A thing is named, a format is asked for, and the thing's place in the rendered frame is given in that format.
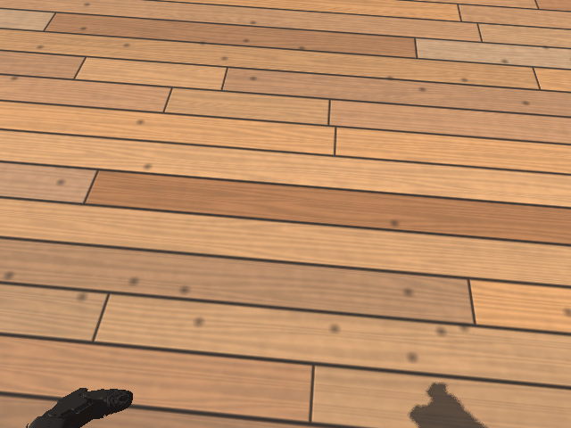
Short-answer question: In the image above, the left robot hand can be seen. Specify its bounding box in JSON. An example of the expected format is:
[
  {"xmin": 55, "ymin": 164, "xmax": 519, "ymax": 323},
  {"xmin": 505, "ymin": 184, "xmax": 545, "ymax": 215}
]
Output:
[{"xmin": 26, "ymin": 388, "xmax": 133, "ymax": 428}]

